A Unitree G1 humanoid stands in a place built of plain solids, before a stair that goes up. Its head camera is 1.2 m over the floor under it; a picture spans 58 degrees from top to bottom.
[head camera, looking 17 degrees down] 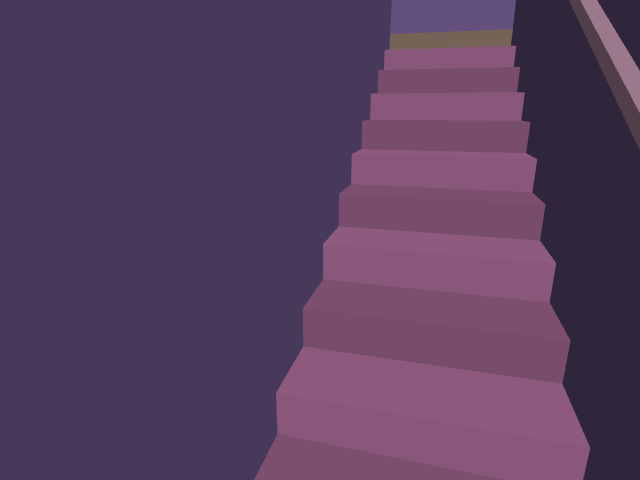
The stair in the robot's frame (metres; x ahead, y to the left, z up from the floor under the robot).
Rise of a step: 0.16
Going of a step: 0.30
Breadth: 0.90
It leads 15 degrees to the right of straight ahead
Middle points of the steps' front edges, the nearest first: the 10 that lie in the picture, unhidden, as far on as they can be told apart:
1.07 -0.29 0.32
1.35 -0.37 0.48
1.64 -0.45 0.64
1.92 -0.53 0.81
2.21 -0.60 0.96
2.49 -0.68 1.13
2.78 -0.76 1.29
3.06 -0.83 1.45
3.35 -0.91 1.61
3.63 -0.99 1.76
